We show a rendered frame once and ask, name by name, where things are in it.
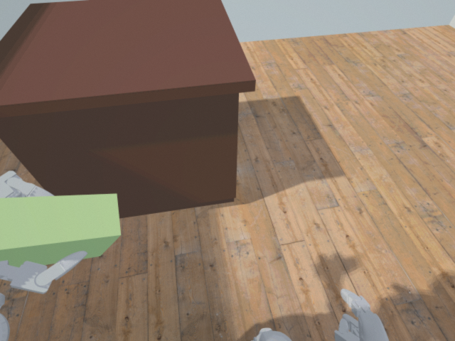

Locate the right robot shin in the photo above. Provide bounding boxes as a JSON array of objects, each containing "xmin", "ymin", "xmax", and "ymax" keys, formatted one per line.
[{"xmin": 259, "ymin": 328, "xmax": 272, "ymax": 334}]

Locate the robot left hand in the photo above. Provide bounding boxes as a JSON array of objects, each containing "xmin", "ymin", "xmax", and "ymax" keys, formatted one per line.
[{"xmin": 0, "ymin": 170, "xmax": 87, "ymax": 294}]

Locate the table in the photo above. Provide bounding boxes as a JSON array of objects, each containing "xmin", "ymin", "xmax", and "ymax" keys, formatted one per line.
[{"xmin": 0, "ymin": 0, "xmax": 256, "ymax": 218}]

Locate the robot right hand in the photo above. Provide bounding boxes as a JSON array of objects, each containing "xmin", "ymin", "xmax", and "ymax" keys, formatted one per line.
[{"xmin": 335, "ymin": 288, "xmax": 389, "ymax": 341}]

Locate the sponge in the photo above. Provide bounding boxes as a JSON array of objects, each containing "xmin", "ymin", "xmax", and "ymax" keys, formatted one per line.
[{"xmin": 0, "ymin": 194, "xmax": 121, "ymax": 267}]

